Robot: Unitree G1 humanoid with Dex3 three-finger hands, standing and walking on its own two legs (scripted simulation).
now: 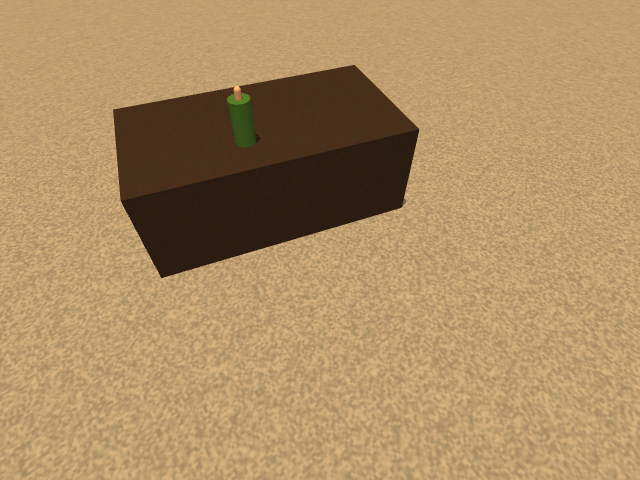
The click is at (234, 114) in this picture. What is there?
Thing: necked bottle
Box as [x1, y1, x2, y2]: [227, 86, 255, 147]
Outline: 235,86 233,89 234,93 227,98 235,143 239,146 246,147 252,145 255,142 250,99 247,94 240,92 240,88 238,86
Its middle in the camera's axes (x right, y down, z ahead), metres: -0.27 -0.44 +1.35
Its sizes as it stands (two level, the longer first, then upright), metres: 0.078 0.078 0.214
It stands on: a support 0.42 m high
